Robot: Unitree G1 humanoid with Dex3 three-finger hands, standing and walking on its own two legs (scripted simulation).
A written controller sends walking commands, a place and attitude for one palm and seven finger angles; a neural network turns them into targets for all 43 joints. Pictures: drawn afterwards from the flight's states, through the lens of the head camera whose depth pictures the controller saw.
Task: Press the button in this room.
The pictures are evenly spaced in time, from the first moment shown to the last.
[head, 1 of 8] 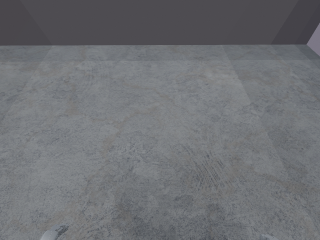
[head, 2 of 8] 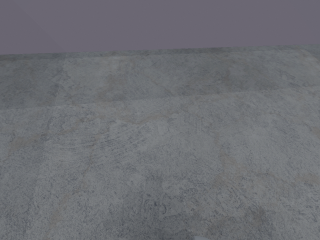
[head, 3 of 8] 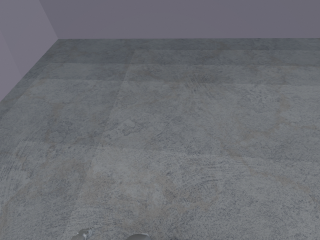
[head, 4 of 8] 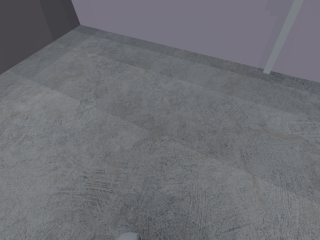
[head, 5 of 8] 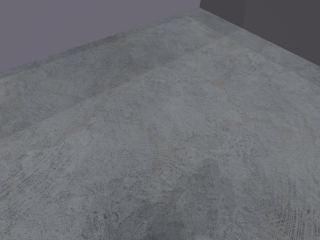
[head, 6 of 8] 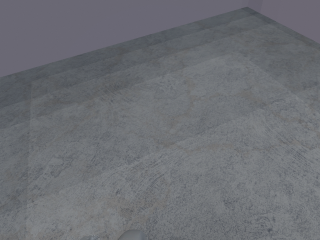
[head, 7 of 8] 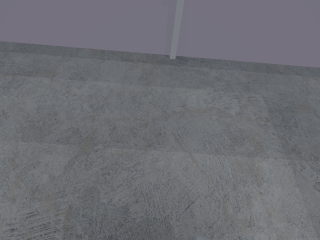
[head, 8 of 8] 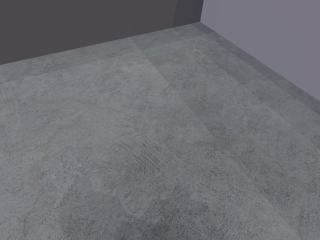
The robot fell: no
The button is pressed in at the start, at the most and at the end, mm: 0 0 0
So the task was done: no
